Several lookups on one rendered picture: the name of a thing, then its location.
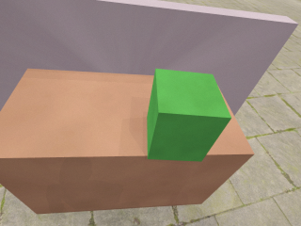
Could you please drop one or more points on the pedestal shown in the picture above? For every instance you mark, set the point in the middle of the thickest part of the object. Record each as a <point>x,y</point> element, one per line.
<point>78,141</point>

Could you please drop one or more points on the carton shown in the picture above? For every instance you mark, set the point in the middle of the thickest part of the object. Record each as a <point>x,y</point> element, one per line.
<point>186,115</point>

